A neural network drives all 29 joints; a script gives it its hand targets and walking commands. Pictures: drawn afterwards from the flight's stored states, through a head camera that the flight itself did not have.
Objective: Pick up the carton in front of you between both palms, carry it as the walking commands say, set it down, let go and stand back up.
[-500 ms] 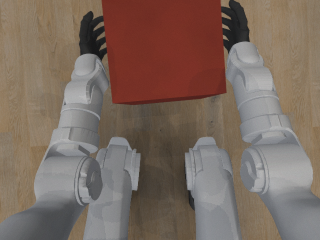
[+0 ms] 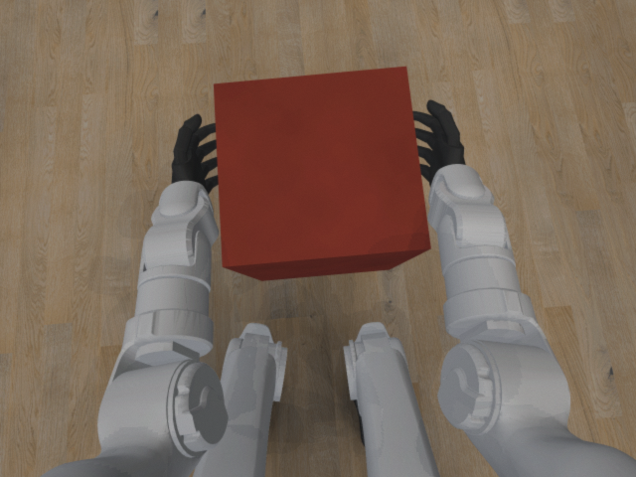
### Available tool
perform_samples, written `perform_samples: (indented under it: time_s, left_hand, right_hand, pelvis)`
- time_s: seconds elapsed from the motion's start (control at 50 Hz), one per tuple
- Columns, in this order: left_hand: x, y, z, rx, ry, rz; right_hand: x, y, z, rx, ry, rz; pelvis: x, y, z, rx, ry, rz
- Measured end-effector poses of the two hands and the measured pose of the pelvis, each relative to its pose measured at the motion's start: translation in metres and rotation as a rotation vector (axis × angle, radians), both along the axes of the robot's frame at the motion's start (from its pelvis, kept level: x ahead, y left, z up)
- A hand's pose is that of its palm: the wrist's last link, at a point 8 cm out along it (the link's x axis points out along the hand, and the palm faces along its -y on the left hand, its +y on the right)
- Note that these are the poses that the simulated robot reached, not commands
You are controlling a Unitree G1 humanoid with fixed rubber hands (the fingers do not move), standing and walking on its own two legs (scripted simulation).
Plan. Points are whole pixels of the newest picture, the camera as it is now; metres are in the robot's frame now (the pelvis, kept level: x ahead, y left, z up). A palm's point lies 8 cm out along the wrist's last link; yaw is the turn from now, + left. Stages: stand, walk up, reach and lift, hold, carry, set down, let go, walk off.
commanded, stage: reach and lift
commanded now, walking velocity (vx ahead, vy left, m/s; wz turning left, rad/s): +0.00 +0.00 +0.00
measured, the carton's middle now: (319, 195) +0.48 -0.01 -0.13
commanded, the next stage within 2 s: none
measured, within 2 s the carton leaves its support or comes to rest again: neither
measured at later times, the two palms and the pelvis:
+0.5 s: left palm (114, 149) +0.43 +0.15 +0.11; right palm (522, 140) +0.44 -0.15 +0.11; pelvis +0.06 +0.00 +0.14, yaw -1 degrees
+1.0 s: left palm out of the picture +0.40 +0.15 +0.25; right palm out of the picture +0.40 -0.15 +0.26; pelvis +0.10 +0.00 +0.25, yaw +0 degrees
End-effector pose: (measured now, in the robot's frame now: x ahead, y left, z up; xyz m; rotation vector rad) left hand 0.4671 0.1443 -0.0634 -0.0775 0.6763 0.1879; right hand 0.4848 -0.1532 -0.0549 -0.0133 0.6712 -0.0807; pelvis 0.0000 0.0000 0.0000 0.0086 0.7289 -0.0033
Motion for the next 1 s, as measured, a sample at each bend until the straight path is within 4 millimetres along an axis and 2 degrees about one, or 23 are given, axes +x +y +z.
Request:
perform_samples:
  time_s: [0.12,0.34,0.62,0.82,1.0]
  left_hand:
    - [-0.007,0.001,0.038,-0.003,-0.002,-0.001]
    - [-0.026,0.004,0.119,-0.004,0.007,-0.003]
    - [-0.046,0.003,0.206,-0.003,0.002,-0.025]
    - [-0.061,0.005,0.264,0.001,0.001,-0.034]
    - [-0.070,0.006,0.318,0.021,-0.025,-0.062]
  right_hand:
    - [-0.010,0.001,0.036,0.016,0.000,-0.015]
    - [-0.032,0.003,0.113,0.025,0.008,-0.030]
    - [-0.059,0.002,0.201,0.016,0.002,-0.050]
    - [-0.076,0.004,0.259,0.013,0.001,-0.055]
    - [-0.088,0.005,0.316,-0.002,-0.026,-0.059]
  pelvis:
    - [0.014,0.000,0.030,0.001,-0.043,-0.006]
    - [0.042,0.001,0.098,-0.004,-0.157,-0.005]
    - [0.071,0.003,0.177,-0.012,-0.323,-0.003]
    - [0.093,0.005,0.224,-0.015,-0.478,-0.003]
    - [0.104,0.005,0.251,-0.014,-0.638,-0.002]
